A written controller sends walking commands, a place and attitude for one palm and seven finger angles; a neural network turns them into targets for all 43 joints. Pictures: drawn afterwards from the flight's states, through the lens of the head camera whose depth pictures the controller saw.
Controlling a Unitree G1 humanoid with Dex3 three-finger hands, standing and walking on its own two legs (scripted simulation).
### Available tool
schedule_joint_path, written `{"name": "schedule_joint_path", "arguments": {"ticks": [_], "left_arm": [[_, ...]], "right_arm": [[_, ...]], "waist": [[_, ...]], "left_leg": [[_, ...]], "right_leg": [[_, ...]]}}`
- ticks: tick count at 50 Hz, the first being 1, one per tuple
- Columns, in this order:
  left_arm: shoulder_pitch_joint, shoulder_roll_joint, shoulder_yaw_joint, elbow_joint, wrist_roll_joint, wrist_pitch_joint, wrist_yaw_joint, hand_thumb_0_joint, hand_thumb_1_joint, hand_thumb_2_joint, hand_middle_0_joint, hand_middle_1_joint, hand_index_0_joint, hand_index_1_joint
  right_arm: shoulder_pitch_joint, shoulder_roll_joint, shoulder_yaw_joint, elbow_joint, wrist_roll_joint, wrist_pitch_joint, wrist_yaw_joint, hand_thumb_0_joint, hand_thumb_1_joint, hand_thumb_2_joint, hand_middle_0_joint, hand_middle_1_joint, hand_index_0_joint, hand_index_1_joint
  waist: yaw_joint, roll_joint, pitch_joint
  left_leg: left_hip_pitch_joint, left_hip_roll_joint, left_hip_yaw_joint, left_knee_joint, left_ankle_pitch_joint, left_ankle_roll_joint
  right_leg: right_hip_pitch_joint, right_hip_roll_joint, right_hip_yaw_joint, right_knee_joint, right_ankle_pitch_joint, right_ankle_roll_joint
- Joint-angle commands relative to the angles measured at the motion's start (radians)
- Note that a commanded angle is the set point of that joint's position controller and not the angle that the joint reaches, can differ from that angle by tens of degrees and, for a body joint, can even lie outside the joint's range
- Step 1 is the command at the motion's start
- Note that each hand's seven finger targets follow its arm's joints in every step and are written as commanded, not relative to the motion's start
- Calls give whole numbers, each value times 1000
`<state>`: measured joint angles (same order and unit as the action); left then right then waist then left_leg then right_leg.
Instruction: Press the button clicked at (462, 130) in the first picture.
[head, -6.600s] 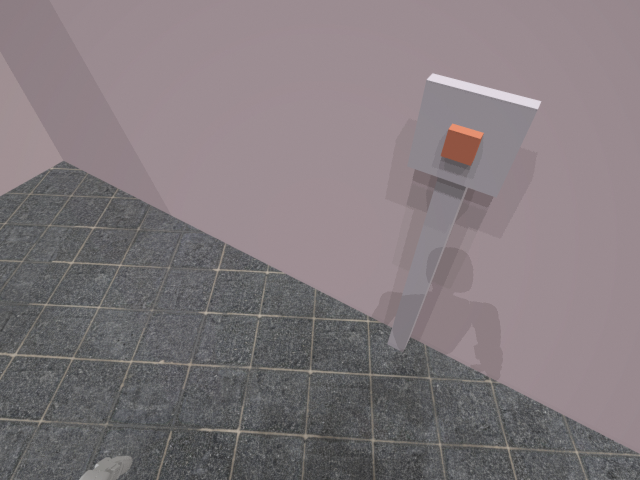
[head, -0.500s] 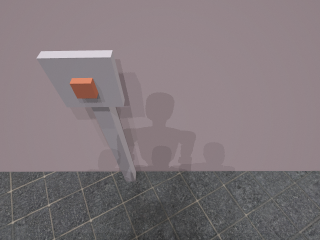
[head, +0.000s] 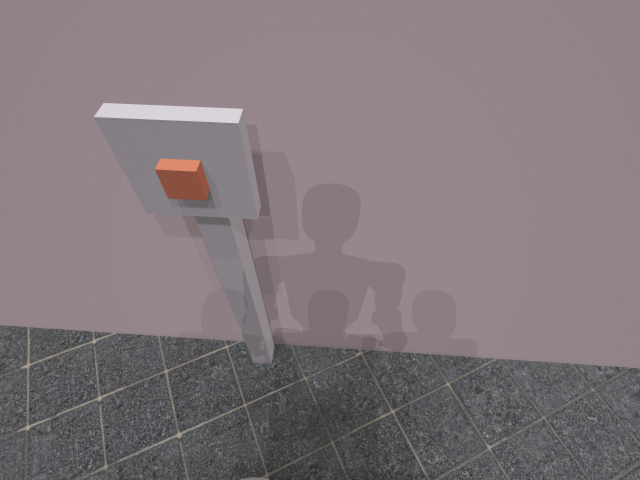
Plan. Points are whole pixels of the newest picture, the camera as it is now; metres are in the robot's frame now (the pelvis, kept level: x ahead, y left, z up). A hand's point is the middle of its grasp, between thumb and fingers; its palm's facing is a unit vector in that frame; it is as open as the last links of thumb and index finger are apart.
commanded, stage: come to a stop and stand still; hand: left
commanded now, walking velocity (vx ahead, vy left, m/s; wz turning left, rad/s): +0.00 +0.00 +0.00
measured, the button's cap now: (184, 178) +0.47 +0.23 +0.09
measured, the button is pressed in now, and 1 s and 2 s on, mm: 0 0 0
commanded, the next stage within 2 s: look again from close up in 0.54 s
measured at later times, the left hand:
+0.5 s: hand out of the picture -0.02 +0.18 -0.17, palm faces +0.03 -0.98 -0.21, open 7.4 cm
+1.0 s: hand out of the picture -0.01 +0.18 -0.17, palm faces +0.03 -0.99 -0.16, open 7.4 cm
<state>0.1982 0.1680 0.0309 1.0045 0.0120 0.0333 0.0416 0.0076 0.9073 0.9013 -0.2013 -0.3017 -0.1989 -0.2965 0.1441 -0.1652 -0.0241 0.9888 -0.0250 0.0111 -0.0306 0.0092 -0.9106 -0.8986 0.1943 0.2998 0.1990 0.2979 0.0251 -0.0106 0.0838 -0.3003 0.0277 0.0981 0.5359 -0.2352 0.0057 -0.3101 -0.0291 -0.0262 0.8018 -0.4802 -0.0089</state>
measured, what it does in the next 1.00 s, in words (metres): stands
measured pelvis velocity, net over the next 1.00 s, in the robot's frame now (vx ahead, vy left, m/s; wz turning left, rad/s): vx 0.00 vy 0.01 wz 0.00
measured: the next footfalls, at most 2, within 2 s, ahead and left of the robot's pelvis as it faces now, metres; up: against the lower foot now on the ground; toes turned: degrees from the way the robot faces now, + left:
none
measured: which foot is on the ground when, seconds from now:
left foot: down 0.00-1.00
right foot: down 0.00-1.00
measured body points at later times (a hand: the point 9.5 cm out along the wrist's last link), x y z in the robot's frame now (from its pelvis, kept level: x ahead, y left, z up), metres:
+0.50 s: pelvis -0.04 -0.01 +0.00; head -0.04 +0.00 +0.45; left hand -0.02 +0.23 -0.15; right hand -0.04 -0.24 -0.15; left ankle +0.03 +0.12 -0.73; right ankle -0.03 -0.12 -0.73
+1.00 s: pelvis +0.00 +0.01 +0.01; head +0.01 +0.03 +0.46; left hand -0.01 +0.23 -0.16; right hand +0.01 -0.21 -0.15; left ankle +0.03 +0.12 -0.73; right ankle -0.03 -0.12 -0.73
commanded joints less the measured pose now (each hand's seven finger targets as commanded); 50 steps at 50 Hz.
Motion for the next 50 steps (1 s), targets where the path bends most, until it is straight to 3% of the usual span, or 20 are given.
{"name": "schedule_joint_path", "arguments": {"ticks": [1, 2, 3, 4, 5, 6, 7, 8, 9, 10, 11, 12, 14, 16, 20, 23, 30, 34, 41, 50], "left_arm": [[147, 161, 20, -48, 18, -68, 21, 0, 900, 900, -200, -300, -200, -300], [139, 151, 9, -57, 18, -79, 25, 0, 900, 900, -200, -300, -200, -300], [121, 171, 7, -76, 28, -86, 24, 0, 900, 900, -200, -300, -200, -300], [112, 169, 16, -90, 26, -79, 26, 0, 900, 900, -200, -300, -200, -300], [82, 172, 19, -94, 22, -76, 27, 0, 900, 900, -200, -300, -200, -300], [59, 165, 10, -93, 11, -72, 26, 0, 900, 900, -200, -300, -200, -300], [49, 156, 5, -101, 8, -64, 22, 0, 900, 900, -200, -300, -200, -300], [49, 143, 1, -106, 5, -54, 19, 0, 900, 900, -200, -300, -200, -300], [58, 131, 0, -105, 4, -41, 17, 0, 900, 900, -200, -300, -200, -300], [79, 126, 1, -100, 9, -33, 14, 0, 900, 900, -200, -300, -200, -300], [98, 126, -3, -91, 9, -33, 11, 0, 900, 900, -200, -300, -200, -300], [111, 134, -6, -84, 10, -37, 7, 0, 900, 900, -200, -300, -200, -300], [113, 148, -4, -81, 10, -39, 2, 0, 900, 900, -200, -300, -200, -300], [101, 155, 1, -88, 9, -37, -1, 0, 900, 900, -200, -300, -200, -300], [115, 153, 5, -89, 6, -38, -4, 0, 900, 900, -200, -300, -200, -300], [141, 139, 2, -75, 3, -42, -7, 0, 900, 900, -200, -300, -200, -300], [162, 124, -5, -37, 2, -46, -9, 0, 900, 900, -200, -300, -200, -300], [180, 109, -12, -10, 0, -50, -9, 0, 900, 900, -200, -300, -200, -300], [199, 92, -20, 26, 1, -61, -5, 0, 900, 900, -200, -300, -200, -300], [191, 84, -24, 52, 5, -61, -1, 0, 900, 900, -200, -300, -200, -300]], "right_arm": [[56, -88, -31, -138, 19, -18, 23, 0, -900, -900, 200, 300, 200, 300], [38, -66, -24, -138, 9, -13, 24, 0, -900, -900, 200, 300, 200, 300], [78, -62, -26, -136, 18, -16, 25, 0, -900, -900, 200, 300, 200, 300], [51, -60, -28, -139, 17, -13, 28, 0, -900, -900, 200, 300, 200, 300], [55, -72, -29, -123, 16, -7, 27, 0, -900, -900, 200, 300, 200, 300], [75, -76, -27, -112, 16, -5, 22, 0, -900, -900, 200, 300, 200, 300], [101, -79, -25, -101, 16, -7, 22, 0, -900, -900, 200, 300, 200, 300], [111, -98, -26, -91, 14, -10, 22, 0, -900, -900, 200, 300, 200, 300], [97, -112, -24, -90, 9, -11, 21, 0, -900, -900, 200, 300, 200, 300], [87, -119, -23, -91, 5, -7, 23, 0, -900, -900, 200, 300, 200, 300], [61, -116, -21, -95, 5, -4, 23, 0, -900, -900, 200, 300, 200, 300], [63, -112, -17, -98, 5, -1, 24, 0, -900, -900, 200, 300, 200, 300], [97, -105, -16, -91, 3, 3, 25, 0, -900, -900, 200, 300, 200, 300], [144, -100, -16, -74, -1, 3, 25, 0, -900, -900, 200, 300, 200, 300], [180, -107, -11, -58, -4, -5, 23, 0, -900, -900, 200, 300, 200, 300], [180, -113, -5, -49, -3, -15, 20, 0, -900, -900, 200, 300, 200, 300], [219, -103, 2, -3, 2, -20, 17, 0, -900, -900, 200, 300, 200, 300], [228, -97, 7, 22, 5, -25, 15, 0, -900, -900, 200, 300, 200, 300], [220, -93, 8, 47, 13, -40, 11, 0, -900, -900, 200, 300, 200, 300], [177, -100, 5, 69, 16, -43, 6, 0, -900, -900, 200, 300, 200, 300]], "waist": [[-11, -274, -191], [-13, -273, -186], [-33, -166, -236], [-29, -154, -213], [-41, -163, -198], [-55, -173, -161], [-66, -112, -130], [-63, -17, -97], [-47, 70, -16], [-32, 108, 47], [-21, 113, 99], [-22, 45, 122], [-34, -52, 110], [-50, -49, 73], [-46, 10, 12], [-29, 42, -7], [-25, 7, -2], [-23, 31, 12], [-19, 28, -45], [-24, 13, -35]], "left_leg": [[-65, 34, -45, 235, 48, 19], [-141, -14, -74, 274, -219, -2], [-115, -23, -81, 218, -237, -11], [-113, -34, -45, 180, -211, -3], [-79, -34, -42, 144, -139, 0], [8, -26, -47, 79, -37, 5], [97, -11, -69, 24, 68, 9], [136, 35, -119, 12, 169, 22], [57, 80, -183, -47, 111, 45], [-24, 93, -208, -100, -18, 57], [-87, 74, -219, -132, -152, 52], [-108, 50, -199, -129, -209, 39], [-59, 12, -150, -73, -196, 19], [6, 11, -139, -51, -178, 16], [-22, 25, -169, -95, -194, 24], [-67, 38, -200, -134, -206, 30], [-81, 41, -208, -148, -172, 27], [-67, 48, -210, -161, -151, 27], [-2, 65, -201, -149, 25, 34], [66, 68, -185, -142, 126, 36]], "right_leg": [[183, -190, 237, -394, 780, -15], [240, -257, 278, -332, 1048, -92], [288, -250, 196, -298, 1046, -129], [283, -201, 194, -262, 1038, -126], [260, -173, 171, -245, 980, -118], [159, -167, 156, -252, 852, -104], [61, -135, 129, -260, 664, -76], [-20, -87, 98, -273, 432, -46], [-44, -39, 76, -297, 215, -25], [-36, -18, 67, -328, 65, -22], [-39, -20, 79, -364, 12, -22], [-55, -30, 105, -398, -24, -30], [-119, -68, 150, -466, -141, -49], [-164, -83, 151, -490, -195, -54], [-95, -62, 120, -448, -136, -47], [-28, -52, 113, -424, -74, -47], [5, -58, 105, -433, -32, -48], [7, -56, 100, -432, 15, -46], [78, -55, 74, -406, 205, -32], [77, -59, 71, -413, 274, -19]]}}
